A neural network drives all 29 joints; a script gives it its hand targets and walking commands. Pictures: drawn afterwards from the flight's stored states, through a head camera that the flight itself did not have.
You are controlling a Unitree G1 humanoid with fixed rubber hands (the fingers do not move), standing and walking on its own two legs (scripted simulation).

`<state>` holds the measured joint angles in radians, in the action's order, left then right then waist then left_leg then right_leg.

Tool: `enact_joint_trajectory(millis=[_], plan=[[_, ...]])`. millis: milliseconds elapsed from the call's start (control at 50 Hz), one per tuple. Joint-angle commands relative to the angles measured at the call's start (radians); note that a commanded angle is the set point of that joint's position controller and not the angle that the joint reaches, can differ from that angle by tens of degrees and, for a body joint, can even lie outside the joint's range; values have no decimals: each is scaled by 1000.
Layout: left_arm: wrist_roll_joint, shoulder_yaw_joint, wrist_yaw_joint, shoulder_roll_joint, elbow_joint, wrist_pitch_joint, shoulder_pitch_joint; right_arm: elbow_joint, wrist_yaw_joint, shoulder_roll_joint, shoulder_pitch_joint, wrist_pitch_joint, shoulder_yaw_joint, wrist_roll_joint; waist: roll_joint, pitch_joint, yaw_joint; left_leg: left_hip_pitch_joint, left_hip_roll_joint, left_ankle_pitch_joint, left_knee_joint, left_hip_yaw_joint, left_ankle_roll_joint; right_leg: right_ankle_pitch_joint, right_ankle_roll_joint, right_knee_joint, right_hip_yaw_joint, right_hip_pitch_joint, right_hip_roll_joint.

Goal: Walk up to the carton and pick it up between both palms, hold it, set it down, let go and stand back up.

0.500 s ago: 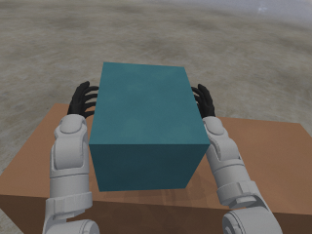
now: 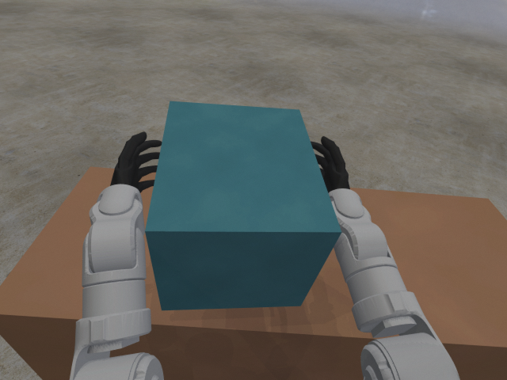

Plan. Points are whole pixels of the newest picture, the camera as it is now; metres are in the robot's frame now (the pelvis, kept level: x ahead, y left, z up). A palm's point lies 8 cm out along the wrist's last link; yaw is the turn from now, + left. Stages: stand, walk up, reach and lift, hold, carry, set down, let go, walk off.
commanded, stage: hold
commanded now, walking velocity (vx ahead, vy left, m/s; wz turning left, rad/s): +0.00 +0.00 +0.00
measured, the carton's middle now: (235, 203) +0.36 +0.01 +0.15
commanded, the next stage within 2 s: none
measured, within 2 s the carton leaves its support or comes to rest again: neither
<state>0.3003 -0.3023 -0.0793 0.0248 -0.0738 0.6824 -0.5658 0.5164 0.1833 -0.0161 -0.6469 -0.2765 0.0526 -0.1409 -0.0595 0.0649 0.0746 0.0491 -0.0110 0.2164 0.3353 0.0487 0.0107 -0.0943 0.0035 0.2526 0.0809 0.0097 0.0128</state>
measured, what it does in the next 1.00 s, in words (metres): stands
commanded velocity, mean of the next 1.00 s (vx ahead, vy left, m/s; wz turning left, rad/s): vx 0.00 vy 0.00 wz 0.00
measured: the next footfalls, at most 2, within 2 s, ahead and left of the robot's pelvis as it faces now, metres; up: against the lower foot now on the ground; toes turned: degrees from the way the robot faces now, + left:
none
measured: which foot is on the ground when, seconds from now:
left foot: down 0.00-1.00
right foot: down 0.00-1.00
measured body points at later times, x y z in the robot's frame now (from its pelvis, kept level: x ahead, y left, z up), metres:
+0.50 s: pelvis +0.00 +0.00 +0.00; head -0.04 +0.03 +0.45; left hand +0.37 +0.16 +0.19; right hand +0.38 -0.15 +0.18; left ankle -0.01 +0.12 -0.75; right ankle +0.04 -0.12 -0.75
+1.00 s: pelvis +0.00 +0.00 +0.00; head -0.03 +0.02 +0.45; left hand +0.38 +0.16 +0.18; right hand +0.38 -0.15 +0.18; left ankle -0.01 +0.12 -0.75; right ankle +0.04 -0.12 -0.75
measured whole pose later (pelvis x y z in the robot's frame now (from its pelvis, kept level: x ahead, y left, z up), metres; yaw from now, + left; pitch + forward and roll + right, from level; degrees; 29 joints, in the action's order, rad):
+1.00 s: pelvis +0.00 +0.00 +0.00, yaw +0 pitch -9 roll -1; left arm 0.29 -0.30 -0.07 0.03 -0.07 0.67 -0.55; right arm 0.50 0.19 -0.02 -0.64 -0.28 0.04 -0.13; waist -0.04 0.07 0.08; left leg 0.04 -0.01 0.23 0.34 0.05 0.01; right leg -0.10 0.00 0.25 0.09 0.01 0.01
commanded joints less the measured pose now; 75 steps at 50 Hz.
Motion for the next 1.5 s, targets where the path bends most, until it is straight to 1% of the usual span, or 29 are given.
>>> enact_joint_trajectory(millis=[0, 40, 80, 160, 200, 240, 320, 340, 400, 440, 480, 500, 520, 580, 600, 620, 660, 740, 820, 980, 1220, 1240, 1280, 1380, 1480], plan=[[-110, 444, -125, 478, 43, -44, -589, -268, -107, 513, -654, 53, -353, -54, 80, -317, 12, -126, 65, -238, -62, -86, 28, 83, 23, 10, 24, 247, -54], [-110, 438, -127, 486, 44, -44, -593, -266, -111, 516, -657, 55, -345, -51, 80, -308, 9, -139, 62, -225, -70, -86, 26, 64, 21, 9, 27, 248, -53], [-110, 439, -128, 487, 43, -44, -588, -271, -111, 512, -658, 59, -348, -53, 79, -325, 12, -130, 63, -245, -64, -85, 30, 87, 22, 13, 25, 257, -54], [-114, 442, -130, 487, 41, -48, -594, -274, -110, 516, -667, 61, -348, -53, 73, -320, 13, -125, 64, -254, -62, -84, 31, 90, 24, 10, 29, 249, -57], [-118, 455, -127, 494, 50, -54, -601, -276, -110, 514, -664, 64, -350, -55, 83, -339, 20, -113, 63, -275, -55, -81, 37, 101, 23, 14, 30, 248, -58], [-111, 450, -126, 494, 42, -53, -586, -268, -110, 509, -655, 63, -351, -53, 79, -329, 18, -105, 62, -284, -54, -80, 38, 101, 23, 12, 31, 244, -60], [-109, 453, -124, 500, 49, -49, -586, -269, -113, 500, -658, 67, -352, -62, 95, -319, 11, -113, 58, -292, -55, -79, 44, 77, 17, 12, 34, 242, -64], [-110, 451, -123, 498, 49, -49, -583, -273, -114, 504, -661, 67, -356, -62, 85, -323, 9, -108, 59, -295, -52, -81, 41, 81, 18, 11, 32, 244, -64], [-119, 467, -118, 502, 66, -54, -596, -289, -115, 508, -671, 71, -359, -64, 93, -350, 12, -98, 59, -300, -47, -79, 40, 88, 19, 13, 32, 235, -63], [-116, 461, -118, 496, 51, -52, -580, -283, -114, 506, -661, 69, -356, -59, 82, -336, 14, -97, 60, -294, -48, -81, 37, 93, 20, 9, 30, 235, -62], [-110, 453, -121, 493, 45, -51, -583, -268, -114, 504, -653, 65, -351, -56, 84, -309, 13, -113, 60, -267, -57, -81, 37, 75, 20, 8, 30, 235, -60], [-107, 449, -122, 493, 46, -49, -580, -266, -113, 503, -651, 65, -351, -57, 86, -306, 11, -114, 61, -270, -58, -81, 37, 81, 20, 8, 29, 239, -59], [-106, 450, -124, 492, 53, -48, -579, -263, -113, 503, -642, 64, -353, -59, 87, -310, 14, -109, 61, -275, -58, -83, 36, 88, 22, 10, 28, 243, -58], [-110, 446, -128, 485, 63, -48, -587, -287, -109, 514, -659, 65, -364, -63, 72, -328, 11, -113, 65, -282, -53, -83, 32, 114, 26, 12, 27, 257, -57], [-104, 461, -117, 509, 41, -45, -579, -265, -111, 502, -667, 62, -359, -57, 133, -298, 4, -126, 55, -266, -58, -76, 43, 53, 11, 14, 28, 223, -59], [-103, 464, -113, 520, 41, -44, -593, -261, -115, 508, -672, 63, -353, -49, 113, -295, 9, -125, 55, -257, -61, -80, 41, 27, 13, 11, 31, 215, -63], [-106, 466, -110, 520, 44, -45, -588, -266, -117, 512, -669, 67, -350, -44, 106, -303, 8, -122, 52, -258, -61, -79, 37, 29, 12, 11, 32, 217, -64], [-124, 482, -110, 526, 59, -52, -585, -294, -110, 525, -675, 69, -369, -50, 90, -347, 15, -101, 59, -310, -39, -77, 38, 100, 18, 17, 27, 239, -65], [-125, 475, -114, 515, 61, -54, -571, -299, -103, 530, -658, 61, -384, -52, 75, -346, 14, -115, 64, -305, -41, -77, 34, 135, 24, 22, 24, 260, -62], [-128, 477, -118, 506, 80, -52, -567, -318, -96, 535, -647, 50, -401, -62, 76, -343, 10, -126, 67, -307, -42, -74, 35, 162, 27, 26, 20, 275, -59], [-125, 479, -116, 514, 70, -47, -584, -297, -104, 525, -651, 45, -375, -54, 91, -326, 15, -125, 60, -280, -52, -73, 39, 99, 20, 17, 24, 246, -61], [-130, 475, -122, 496, 79, -51, -593, -304, -103, 528, -647, 46, -379, -62, 65, -343, 20, -113, 66, -287, -48, -76, 36, 129, 29, 16, 23, 254, -59], [-123, 460, -129, 481, 70, -52, -583, -293, -100, 526, -636, 43, -382, -61, 54, -347, 20, -106, 68, -296, -47, -77, 33, 159, 33, 18, 22, 272, -58], [-117, 454, -131, 488, 67, -52, -586, -287, -104, 516, -641, 50, -374, -65, 75, -332, 14, -107, 66, -289, -51, -77, 39, 126, 25, 13, 26, 252, -59], [-112, 456, -122, 503, 54, -50, -604, -256, -118, 500, -655, 60, -344, -54, 100, -307, 14, -105, 55, -259, -63, -77, 44, 46, 16, 5, 34, 214, -62]])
